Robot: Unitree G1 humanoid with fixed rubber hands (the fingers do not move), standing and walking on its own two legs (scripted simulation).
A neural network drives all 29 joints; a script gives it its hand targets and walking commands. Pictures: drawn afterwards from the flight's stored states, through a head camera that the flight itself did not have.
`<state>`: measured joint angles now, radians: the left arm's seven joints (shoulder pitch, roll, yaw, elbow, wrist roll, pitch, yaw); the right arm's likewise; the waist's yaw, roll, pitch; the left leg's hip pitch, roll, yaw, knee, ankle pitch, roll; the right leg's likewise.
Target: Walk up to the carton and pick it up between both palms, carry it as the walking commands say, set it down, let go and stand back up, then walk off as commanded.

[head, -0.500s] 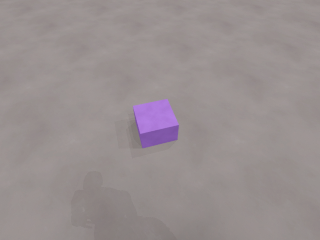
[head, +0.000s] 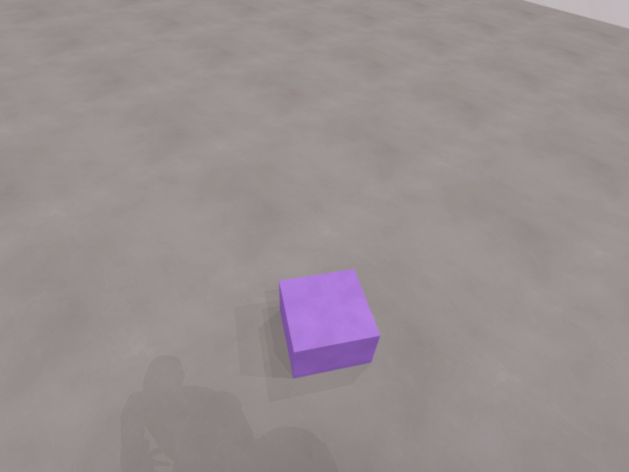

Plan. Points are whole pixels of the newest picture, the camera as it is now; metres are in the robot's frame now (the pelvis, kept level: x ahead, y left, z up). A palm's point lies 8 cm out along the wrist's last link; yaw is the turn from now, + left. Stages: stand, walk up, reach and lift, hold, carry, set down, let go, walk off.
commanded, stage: walk up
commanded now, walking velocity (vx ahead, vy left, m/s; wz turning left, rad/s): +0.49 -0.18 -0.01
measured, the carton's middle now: (325, 321) +0.76 -0.06 -0.68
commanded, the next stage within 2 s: none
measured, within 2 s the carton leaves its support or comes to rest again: neither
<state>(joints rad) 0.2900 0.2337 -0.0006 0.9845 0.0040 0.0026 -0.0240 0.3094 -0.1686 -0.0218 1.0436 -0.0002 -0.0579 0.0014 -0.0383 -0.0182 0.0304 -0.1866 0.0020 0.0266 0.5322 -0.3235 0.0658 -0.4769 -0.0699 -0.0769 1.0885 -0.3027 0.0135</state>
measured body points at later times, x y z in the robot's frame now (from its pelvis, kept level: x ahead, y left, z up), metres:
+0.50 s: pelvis +0.22 -0.08 -0.01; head +0.27 -0.07 +0.44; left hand +0.26 +0.16 -0.16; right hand +0.29 -0.32 -0.16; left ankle +0.18 +0.05 -0.68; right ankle +0.28 -0.17 -0.74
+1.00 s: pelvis +0.32 -0.05 -0.01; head +0.34 -0.05 +0.44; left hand +0.38 +0.19 -0.16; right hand +0.40 -0.27 -0.16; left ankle +0.31 +0.04 -0.74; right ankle +0.30 -0.16 -0.74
